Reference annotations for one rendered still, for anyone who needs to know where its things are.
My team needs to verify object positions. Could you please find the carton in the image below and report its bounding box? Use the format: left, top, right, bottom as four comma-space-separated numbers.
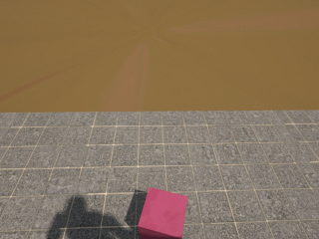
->
138, 187, 188, 239

